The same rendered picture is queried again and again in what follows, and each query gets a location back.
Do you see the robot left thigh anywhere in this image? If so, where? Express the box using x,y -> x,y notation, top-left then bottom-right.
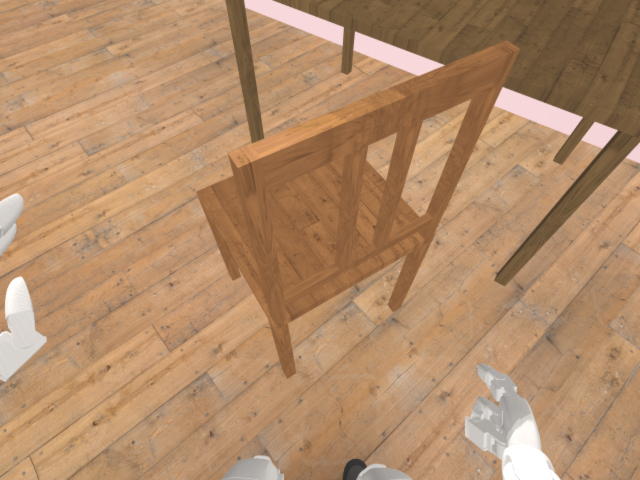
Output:
221,458 -> 284,480

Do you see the robot right forearm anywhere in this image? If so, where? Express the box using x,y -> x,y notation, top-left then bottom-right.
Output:
502,445 -> 561,480

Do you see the chair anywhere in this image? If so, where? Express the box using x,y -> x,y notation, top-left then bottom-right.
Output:
196,40 -> 520,379

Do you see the table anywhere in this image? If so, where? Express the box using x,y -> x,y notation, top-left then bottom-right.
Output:
225,0 -> 640,286

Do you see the robot left hand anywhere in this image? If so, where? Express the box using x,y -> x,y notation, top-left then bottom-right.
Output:
0,194 -> 47,382

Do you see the robot right hand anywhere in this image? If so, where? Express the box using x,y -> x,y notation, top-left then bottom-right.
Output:
465,363 -> 542,460

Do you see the right robot foot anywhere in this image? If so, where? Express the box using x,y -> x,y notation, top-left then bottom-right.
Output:
343,459 -> 367,480

